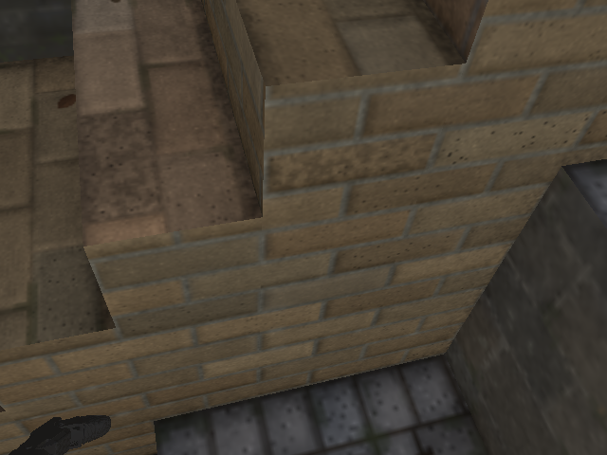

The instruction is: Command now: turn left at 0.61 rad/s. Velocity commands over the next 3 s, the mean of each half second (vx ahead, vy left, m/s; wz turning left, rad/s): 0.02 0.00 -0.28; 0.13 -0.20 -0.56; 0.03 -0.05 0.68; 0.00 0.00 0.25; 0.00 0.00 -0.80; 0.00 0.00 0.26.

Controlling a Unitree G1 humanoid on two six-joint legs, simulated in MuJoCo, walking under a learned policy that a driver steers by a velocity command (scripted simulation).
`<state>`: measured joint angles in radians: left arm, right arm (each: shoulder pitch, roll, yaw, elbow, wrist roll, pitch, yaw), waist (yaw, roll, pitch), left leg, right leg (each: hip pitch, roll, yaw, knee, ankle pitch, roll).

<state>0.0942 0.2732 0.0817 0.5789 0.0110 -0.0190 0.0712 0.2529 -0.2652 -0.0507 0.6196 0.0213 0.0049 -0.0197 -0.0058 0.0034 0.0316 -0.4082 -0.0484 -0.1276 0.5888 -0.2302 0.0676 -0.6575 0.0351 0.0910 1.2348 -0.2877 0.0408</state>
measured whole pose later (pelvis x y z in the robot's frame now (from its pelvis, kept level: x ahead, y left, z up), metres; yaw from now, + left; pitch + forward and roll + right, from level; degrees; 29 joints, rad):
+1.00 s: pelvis +0.08 -0.05 +0.00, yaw -28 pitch +2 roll -1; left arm 0.05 0.24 0.04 0.62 0.06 0.07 -0.05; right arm 0.52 -0.28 -0.13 0.95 -0.04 -0.04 -0.08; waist -0.10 -0.06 0.02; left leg -0.11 0.09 0.17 0.47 -0.38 -0.03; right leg -0.60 -0.03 0.12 1.01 -0.22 0.00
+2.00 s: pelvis +0.06 -0.04 -0.01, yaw -1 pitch +2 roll +1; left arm 0.17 0.24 0.02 0.72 -0.03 0.00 0.04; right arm -0.02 -0.20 0.02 0.76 -0.03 -0.02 0.00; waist 0.05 -0.01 0.01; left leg -0.31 -0.04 0.05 0.57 -0.30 0.05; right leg -0.34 -0.03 0.01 0.61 -0.32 0.00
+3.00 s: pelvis +0.07 -0.04 -0.02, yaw -14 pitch +3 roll -3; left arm 0.14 0.29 0.10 0.64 0.01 -0.04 0.06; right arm 0.19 -0.26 -0.05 0.62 0.00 -0.02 0.02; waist -0.01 0.02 0.00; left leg -0.46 0.07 0.01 0.78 -0.37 0.01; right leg -0.30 -0.13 -0.22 0.75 -0.45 0.07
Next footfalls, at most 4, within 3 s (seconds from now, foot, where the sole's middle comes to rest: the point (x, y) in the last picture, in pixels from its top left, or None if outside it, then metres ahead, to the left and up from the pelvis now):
0.22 right None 0.11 -0.18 -0.77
0.52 left None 0.09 0.09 -0.77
1.10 right None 0.08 -0.26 -0.77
1.56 left None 0.09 0.05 -0.77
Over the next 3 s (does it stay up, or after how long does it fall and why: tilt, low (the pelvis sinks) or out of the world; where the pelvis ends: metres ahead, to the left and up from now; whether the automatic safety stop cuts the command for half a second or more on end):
stays up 0.07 -0.04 -0.02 its command is cut before an obstacle after 0.5 s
